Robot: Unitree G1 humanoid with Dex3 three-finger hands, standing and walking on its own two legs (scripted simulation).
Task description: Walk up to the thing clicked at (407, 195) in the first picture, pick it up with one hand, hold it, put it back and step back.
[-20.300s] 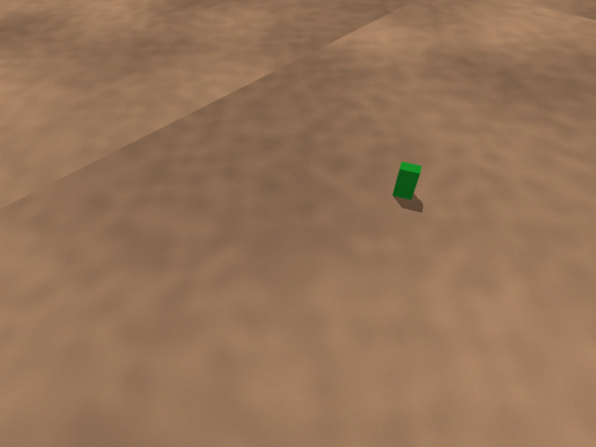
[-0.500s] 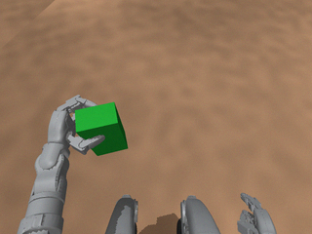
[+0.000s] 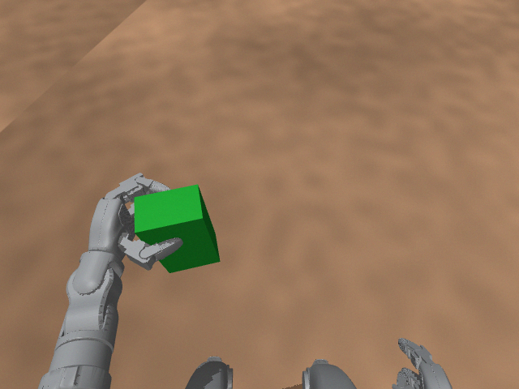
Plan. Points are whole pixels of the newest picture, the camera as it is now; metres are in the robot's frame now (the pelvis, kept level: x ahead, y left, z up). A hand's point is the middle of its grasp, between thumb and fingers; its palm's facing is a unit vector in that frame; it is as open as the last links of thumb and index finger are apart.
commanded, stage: hold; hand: left
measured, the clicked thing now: (182, 233) +0.35 +0.15 +0.00
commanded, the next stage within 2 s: crouch in 1.60 s
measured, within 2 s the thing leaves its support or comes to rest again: neither
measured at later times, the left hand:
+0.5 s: hand (154, 223) +0.33 +0.17 +0.07, palm faces -0.04 -1.00 -0.01, open 9.8 cm
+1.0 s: hand (158, 230) +0.31 +0.16 +0.08, palm faces -0.04 -1.00 -0.01, open 9.8 cm
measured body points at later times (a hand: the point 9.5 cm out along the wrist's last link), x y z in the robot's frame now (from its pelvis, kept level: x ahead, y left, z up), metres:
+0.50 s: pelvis +0.00 -0.01 +0.02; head +0.05 +0.00 +0.46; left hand +0.33 +0.23 +0.07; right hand +0.14 -0.26 -0.09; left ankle +0.01 +0.13 -0.67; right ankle +0.01 -0.14 -0.67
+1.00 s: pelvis -0.01 -0.01 +0.02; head +0.03 -0.01 +0.47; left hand +0.31 +0.22 +0.08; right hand +0.13 -0.26 -0.08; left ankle +0.01 +0.13 -0.67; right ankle +0.01 -0.14 -0.67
